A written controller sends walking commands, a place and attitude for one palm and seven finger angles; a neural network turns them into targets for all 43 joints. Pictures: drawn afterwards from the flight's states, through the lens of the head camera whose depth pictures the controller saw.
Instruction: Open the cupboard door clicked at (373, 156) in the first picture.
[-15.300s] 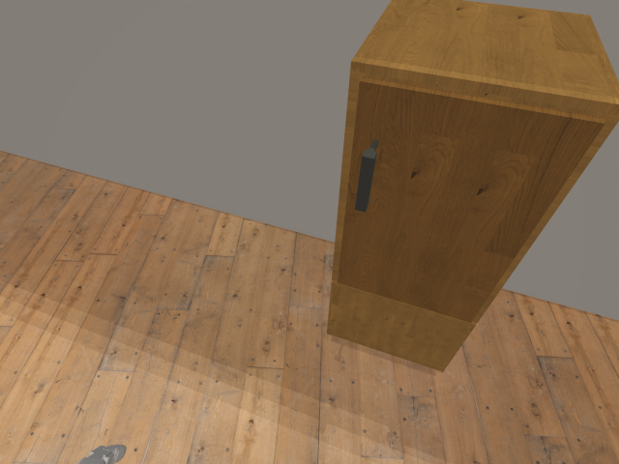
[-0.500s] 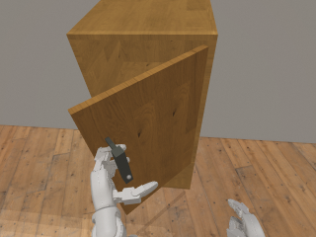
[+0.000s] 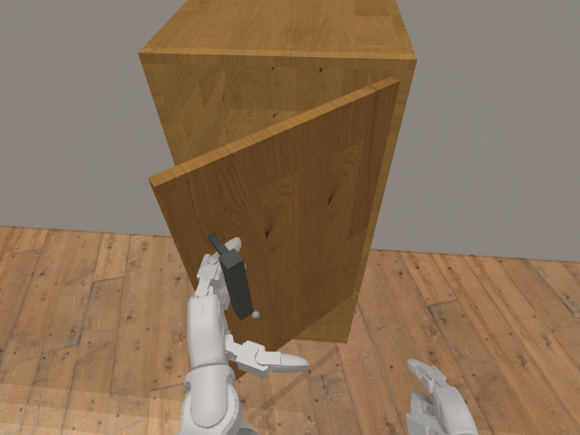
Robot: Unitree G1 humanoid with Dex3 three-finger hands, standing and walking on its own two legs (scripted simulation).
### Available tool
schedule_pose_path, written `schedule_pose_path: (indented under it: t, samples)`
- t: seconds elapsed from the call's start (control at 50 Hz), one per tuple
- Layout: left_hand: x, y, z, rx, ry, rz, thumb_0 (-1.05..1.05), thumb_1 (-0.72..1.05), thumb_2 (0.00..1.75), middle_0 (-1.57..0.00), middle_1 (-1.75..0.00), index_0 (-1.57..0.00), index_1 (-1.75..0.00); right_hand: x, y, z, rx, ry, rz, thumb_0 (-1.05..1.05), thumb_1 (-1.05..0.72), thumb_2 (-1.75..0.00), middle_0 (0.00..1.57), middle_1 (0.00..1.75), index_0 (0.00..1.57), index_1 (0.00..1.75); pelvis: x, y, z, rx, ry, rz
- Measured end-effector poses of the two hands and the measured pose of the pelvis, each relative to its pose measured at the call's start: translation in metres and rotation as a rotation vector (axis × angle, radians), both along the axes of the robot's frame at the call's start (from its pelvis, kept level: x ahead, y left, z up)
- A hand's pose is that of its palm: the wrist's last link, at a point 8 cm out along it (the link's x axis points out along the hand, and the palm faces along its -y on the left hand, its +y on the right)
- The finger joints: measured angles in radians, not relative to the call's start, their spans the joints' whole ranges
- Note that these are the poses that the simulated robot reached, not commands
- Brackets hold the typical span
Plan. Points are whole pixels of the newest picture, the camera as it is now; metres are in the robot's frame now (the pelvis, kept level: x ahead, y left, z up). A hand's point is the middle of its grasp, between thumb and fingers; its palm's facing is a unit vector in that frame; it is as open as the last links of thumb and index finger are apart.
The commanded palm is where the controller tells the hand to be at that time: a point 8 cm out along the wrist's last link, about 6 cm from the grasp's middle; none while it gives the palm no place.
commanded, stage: slide the hand sideways off the handle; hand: left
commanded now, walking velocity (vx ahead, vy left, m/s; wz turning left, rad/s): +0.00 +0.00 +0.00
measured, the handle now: (230, 277) +0.31 +0.10 +0.07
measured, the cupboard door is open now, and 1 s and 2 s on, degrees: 42 47 47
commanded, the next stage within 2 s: draw the hand back to the body in 1.14 s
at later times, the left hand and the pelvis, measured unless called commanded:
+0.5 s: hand (243, 355) +0.21 +0.07 +0.08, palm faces -0.14 -0.99 +0.03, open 16.2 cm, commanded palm +0.19 +0.13 +0.07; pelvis -0.01 +0.02 -0.01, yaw -2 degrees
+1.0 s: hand (196, 387) +0.17 +0.11 +0.07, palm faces -0.05 -1.00 +0.00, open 16.2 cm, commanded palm +0.14 +0.17 +0.07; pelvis +0.00 +0.01 -0.02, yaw -1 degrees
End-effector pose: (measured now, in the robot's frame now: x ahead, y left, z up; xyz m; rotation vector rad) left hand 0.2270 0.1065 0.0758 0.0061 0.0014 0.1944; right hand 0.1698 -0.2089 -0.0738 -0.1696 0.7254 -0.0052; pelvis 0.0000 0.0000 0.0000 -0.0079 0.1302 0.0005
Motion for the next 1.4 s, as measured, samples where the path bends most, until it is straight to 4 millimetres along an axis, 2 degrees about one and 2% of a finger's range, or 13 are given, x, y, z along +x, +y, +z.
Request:
schedule_pose_path:
  t: [0.1, 0.16, 0.36, 0.54, 0.82, 1.14, 1.3, 1.4]
  samples:
    - [-0.014, 0.003, 0.0, 0.007, -0.021, -0.304, -0.02, -0.5, 0.3, -0.21, -0.42, -0.18, -0.42, -0.007, 0.001, 0.0, 0.003, -0.013, -0.013, 0.01, -0.91, -0.9, 0.2, 0.3, 0.2, 0.3, -0.004, 0.007, -0.002, -0.005, 0.003, 0.001]
    - [-0.02, 0.0, -0.001, -0.031, -0.023, -0.377, -0.02, -0.5, 0.3, -0.18, -0.37, -0.16, -0.37, -0.013, 0.001, 0.0, 0.0, -0.027, -0.036, 0.01, -0.91, -0.9, 0.2, 0.3, 0.2, 0.3, -0.006, 0.012, -0.003, -0.008, 0.001, -0.006]
    - [-0.024, 0.003, -0.001, -0.045, -0.037, -0.331, -0.02, -0.51, 0.3, -0.17, -0.31, -0.17, -0.32, -0.024, 0.01, 0.002, -0.002, -0.013, -0.055, 0.01, -0.91, -0.9, 0.2, 0.3, 0.2, 0.3, -0.007, 0.02, -0.006, -0.006, 0.013, -0.031]
    - [-0.036, 0.019, -0.001, -0.033, -0.017, -0.329, -0.02, -0.5, 0.3, -0.19, -0.32, -0.2, -0.32, -0.017, 0.013, 0.004, -0.001, -0.03, -0.05, 0.01, -0.9, -0.9, 0.2, 0.3, 0.2, 0.3, -0.004, 0.02, -0.007, -0.011, 0.018, -0.033]
    - [-0.06, 0.044, -0.002, -0.02, 0.008, -0.288, -0.02, -0.5, 0.3, -0.2, -0.32, -0.21, -0.33, -0.004, 0.0, 0.005, -0.012, -0.064, -0.059, 0.01, -0.9, -0.9, 0.2, 0.3, 0.2, 0.3, 0.001, 0.012, -0.012, -0.009, 0.039, -0.028]
    - [-0.081, 0.072, -0.002, -0.003, 0.021, -0.26, -0.02, -0.5, 0.3, -0.16, -0.3, -0.16, -0.31, -0.005, -0.011, -0.003, -0.027, -0.067, -0.102, 0.01, -0.91, -0.9, 0.2, 0.3, 0.2, 0.3, -0.002, 0.007, -0.018, -0.014, 0.048, -0.017]
    - [-0.081, 0.076, -0.003, -0.017, 0.005, -0.277, -0.02, -0.5, 0.3, -0.15, -0.3, -0.15, -0.3, -0.006, -0.006, -0.001, -0.037, -0.085, -0.105, 0.01, -0.91, -0.9, 0.2, 0.3, 0.2, 0.3, -0.005, 0.012, -0.02, -0.023, 0.048, -0.015]
    - [-0.077, 0.087, 0.011, 0.019, -0.018, -0.274, -0.02, -0.5, 0.3, -0.15, -0.3, -0.15, -0.3, -0.007, 0.001, 0.002, -0.024, -0.087, -0.116, 0.01, -0.91, -0.9, 0.2, 0.3, 0.2, 0.3, -0.005, 0.015, -0.016, -0.028, 0.034, -0.018]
